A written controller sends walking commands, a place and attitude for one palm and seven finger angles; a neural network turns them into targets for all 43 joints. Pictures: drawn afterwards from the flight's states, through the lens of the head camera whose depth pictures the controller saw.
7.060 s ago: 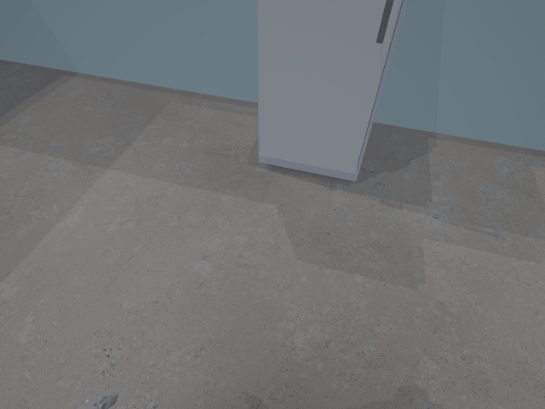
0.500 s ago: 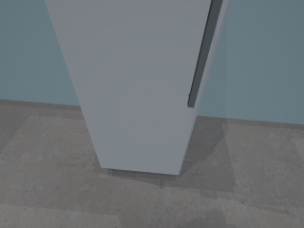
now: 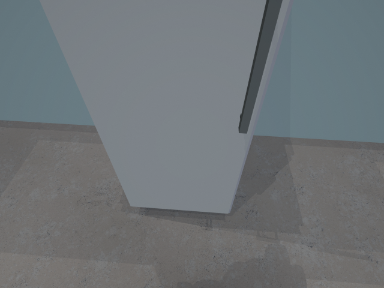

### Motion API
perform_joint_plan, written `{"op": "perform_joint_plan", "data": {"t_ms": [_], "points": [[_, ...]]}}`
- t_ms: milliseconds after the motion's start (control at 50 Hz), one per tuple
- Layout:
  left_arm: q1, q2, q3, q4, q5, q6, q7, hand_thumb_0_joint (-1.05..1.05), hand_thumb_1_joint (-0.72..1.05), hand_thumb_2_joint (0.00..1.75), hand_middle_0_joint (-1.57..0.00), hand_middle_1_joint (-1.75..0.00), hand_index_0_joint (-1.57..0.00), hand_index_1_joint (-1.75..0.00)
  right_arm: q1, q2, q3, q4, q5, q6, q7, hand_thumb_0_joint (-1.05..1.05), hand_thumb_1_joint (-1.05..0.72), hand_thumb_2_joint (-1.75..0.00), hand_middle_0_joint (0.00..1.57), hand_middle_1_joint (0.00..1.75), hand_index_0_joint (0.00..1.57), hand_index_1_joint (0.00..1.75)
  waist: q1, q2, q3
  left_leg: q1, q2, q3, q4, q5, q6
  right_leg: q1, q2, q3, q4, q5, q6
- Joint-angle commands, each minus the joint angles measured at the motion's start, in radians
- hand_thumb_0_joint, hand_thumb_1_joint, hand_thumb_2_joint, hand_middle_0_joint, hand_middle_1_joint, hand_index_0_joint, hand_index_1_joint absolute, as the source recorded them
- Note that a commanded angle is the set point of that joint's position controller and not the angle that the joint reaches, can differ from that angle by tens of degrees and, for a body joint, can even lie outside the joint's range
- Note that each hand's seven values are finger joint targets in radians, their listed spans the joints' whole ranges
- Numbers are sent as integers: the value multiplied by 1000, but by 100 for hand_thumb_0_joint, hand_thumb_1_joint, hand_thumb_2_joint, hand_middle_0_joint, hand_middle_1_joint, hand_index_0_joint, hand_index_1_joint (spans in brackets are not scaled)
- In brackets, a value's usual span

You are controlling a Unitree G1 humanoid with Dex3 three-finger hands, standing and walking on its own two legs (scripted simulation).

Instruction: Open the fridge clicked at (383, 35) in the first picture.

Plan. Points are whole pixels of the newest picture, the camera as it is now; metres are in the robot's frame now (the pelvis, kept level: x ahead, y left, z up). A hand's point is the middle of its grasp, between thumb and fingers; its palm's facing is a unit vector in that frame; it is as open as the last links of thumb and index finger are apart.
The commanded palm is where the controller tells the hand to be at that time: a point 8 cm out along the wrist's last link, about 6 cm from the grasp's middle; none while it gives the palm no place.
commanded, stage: look again from close up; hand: right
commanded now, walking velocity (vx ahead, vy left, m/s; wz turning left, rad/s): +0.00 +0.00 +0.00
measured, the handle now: (255, 69) +0.55 -0.11 +0.18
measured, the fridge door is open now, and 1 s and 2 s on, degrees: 0 0 0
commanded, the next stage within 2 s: shuffle to correct the standing spot in 1.02 s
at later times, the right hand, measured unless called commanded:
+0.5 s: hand out of the picture +0.06 -0.20 -0.17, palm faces -0.01 +0.96 -0.26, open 7.4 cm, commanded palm none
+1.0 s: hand out of the picture +0.04 -0.18 -0.17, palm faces +0.00 +0.97 -0.23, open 7.4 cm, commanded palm none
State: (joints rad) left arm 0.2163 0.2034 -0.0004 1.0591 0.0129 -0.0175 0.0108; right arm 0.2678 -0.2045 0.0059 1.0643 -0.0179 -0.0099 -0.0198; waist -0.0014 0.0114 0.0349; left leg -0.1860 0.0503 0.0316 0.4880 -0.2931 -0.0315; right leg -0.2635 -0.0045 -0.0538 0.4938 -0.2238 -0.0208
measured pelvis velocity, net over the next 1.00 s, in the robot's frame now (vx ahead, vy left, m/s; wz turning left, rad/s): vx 0.02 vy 0.02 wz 0.00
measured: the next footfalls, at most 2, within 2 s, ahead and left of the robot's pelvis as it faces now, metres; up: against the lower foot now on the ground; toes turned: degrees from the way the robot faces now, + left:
left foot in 1.96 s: +0.12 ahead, +0.17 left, +0.00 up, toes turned +3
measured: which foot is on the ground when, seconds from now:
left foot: down 0.00-1.00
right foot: down 0.00-1.00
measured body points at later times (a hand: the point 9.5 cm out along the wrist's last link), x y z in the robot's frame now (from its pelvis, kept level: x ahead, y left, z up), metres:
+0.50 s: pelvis +0.02 +0.01 +0.00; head +0.03 +0.01 +0.45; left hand +0.07 +0.26 -0.15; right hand +0.06 -0.25 -0.15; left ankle -0.02 +0.14 -0.74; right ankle +0.03 -0.11 -0.74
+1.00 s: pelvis +0.02 +0.02 +0.00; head +0.03 +0.02 +0.45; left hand +0.06 +0.27 -0.14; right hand +0.04 -0.23 -0.15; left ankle -0.02 +0.14 -0.74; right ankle +0.03 -0.11 -0.74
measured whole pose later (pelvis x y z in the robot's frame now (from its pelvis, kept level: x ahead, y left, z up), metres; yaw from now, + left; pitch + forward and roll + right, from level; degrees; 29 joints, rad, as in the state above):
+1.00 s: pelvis +0.02 +0.02 +0.00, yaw +0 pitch -1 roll +0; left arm 0.18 0.22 -0.02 1.12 0.01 -0.01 0.01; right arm 0.24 -0.23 0.01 1.10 -0.01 -0.01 -0.01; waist -0.01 0.02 0.03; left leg -0.12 0.02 0.04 0.42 -0.29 0.00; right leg -0.20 -0.03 -0.04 0.42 -0.21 0.01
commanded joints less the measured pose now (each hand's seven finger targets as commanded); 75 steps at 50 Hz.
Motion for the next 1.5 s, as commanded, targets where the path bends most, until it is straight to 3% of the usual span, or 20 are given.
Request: {"op": "perform_joint_plan", "data": {"t_ms": [0, 20, 100, 560, 760, 1040, 1100, 1120, 1200, 1260, 1300, 1380, 1420, 1460, 1480], "points": [[6, 136, 25, -37, -1, -21, 6, 0, 90, 90, -20, -30, -20, -30, 34, -142, -31, -43, -2, -20, -10, 0, -90, -90, 20, 30, 20, 30, -1, -18, -16, -34, 63, -68, -94, 96, 57, 42, -96, 105, -97, 119, -16], [2, 138, 26, -35, -1, -21, 7, 0, 90, 90, -20, -30, -20, -30, 36, -147, -31, -43, -3, -21, -11, 0, -90, -90, 20, 30, 20, 30, -3, 1, -24, -25, 64, -69, -95, 122, 58, 51, -97, 104, -87, 143, -17], [-14, 151, 25, -31, 0, -23, 8, 0, 90, 90, -20, -30, -20, -30, 21, -155, -31, -40, 0, -21, -9, 0, -90, -90, 20, 30, 20, 30, -3, -29, -51, -11, 67, -67, -89, 154, 56, 75, -101, 101, -86, 180, -15], [-47, 179, 18, -5, 0, -20, 8, 0, 90, 90, -20, -30, -20, -30, -26, -193, -36, -33, 0, -18, -6, 0, -90, -90, 20, 30, 20, 30, -8, -3, -43, 23, 74, -63, -116, 206, 56, 95, -107, 98, -110, 224, -8], [-44, 172, 13, 8, -1, -15, 8, 0, 90, 90, -20, -30, -20, -30, -17, -189, -31, -23, 2, -18, -4, 0, -90, -90, 20, 30, 20, 30, -7, -8, -24, 11, 75, -73, -146, 163, 58, 94, -105, 95, -123, 175, -1], [-29, 160, 13, 23, -2, -18, 12, 0, 90, 90, -20, -30, -20, -30, 9, -170, -30, -8, 2, -20, -5, 0, -90, -90, 20, 30, 20, 30, -10, -1, -31, 22, 73, -69, -147, 211, 56, 110, -111, 90, -120, 212, 1], [-27, 158, 13, 24, -1, -16, 13, 0, 90, 90, -20, -30, -20, -30, 10, -165, -30, -3, 3, -19, -5, 0, -90, -90, 20, 30, 20, 30, -8, -3, -23, 14, 71, -69, -154, 183, 56, 109, -110, 89, -129, 189, 2], [-6, 105, 3, 37, 0, -12, 11, 0, 90, 90, -20, -30, -20, -30, 39, -118, -20, 9, 3, -15, -7, 0, -90, -90, 20, 30, 20, 30, -9, 12, -28, 16, 68, -63, -154, 155, 50, 114, -110, 83, -120, 166, 6], [30, 94, 5, 45, 10, 2, 5, 0, 90, 90, -20, -30, -20, -30, 70, -109, -22, 21, -2, 1, 1, 0, -90, -90, 20, 30, 20, 30, -5, 20, 48, -47, 56, -71, -158, -176, 67, 34, -91, 69, -102, -114, 5], [47, 82, 11, 40, 13, 3, 2, 0, 90, 90, -20, -30, -20, -30, 91, -107, -30, 17, -3, 3, 6, 0, -90, -90, 20, 30, 20, 30, -3, 14, 102, -84, 52, -78, -146, -246, 83, -19, -87, 72, -83, -197, 0], [64, 80, 14, 39, 13, -2, 4, 0, 90, 90, -20, -30, -20, -30, 109, -95, -32, 19, -2, -1, 9, 0, -90, -90, 20, 30, 20, 30, -1, -12, 109, -100, 40, -70, -112, -216, 88, -15, -99, 85, -76, -175, -10], [126, 91, 26, 52, 10, -14, 12, 0, 90, 90, -20, -30, -20, -30, 147, -61, -36, 22, -5, -10, 10, 0, -90, -90, 20, 30, 20, 30, 4, -96, 78, -108, 4, 7, 15, -87, 79, 31, -171, 151, -87, -54, -52], [159, 103, 36, 58, 8, -19, 21, 0, 90, 90, -20, -30, -20, -30, 161, -45, -39, 17, -7, -14, 10, 0, -90, -90, 20, 30, 20, 30, 6, -120, 65, -128, -17, 41, 83, -37, 71, 68, -217, 197, -77, 82, -87], [177, 104, 43, 62, 9, -21, 29, 0, 90, 90, -20, -30, -20, -30, 179, -27, -44, 16, -6, -16, 9, 0, -90, -90, 20, 30, 20, 30, 1, -145, 36, -124, -22, 51, 99, -40, 71, 88, -240, 197, -35, 211, -103], [171, 93, 42, 59, 8, -21, 31, 0, 90, 90, -20, -30, -20, -30, 195, -23, -47, 21, -6, -18, 7, 0, -90, -90, 20, 30, 20, 30, -8, -136, 23, -70, -14, 42, 62, -6, 74, 60, -219, 165, 6, 266, -92]]}}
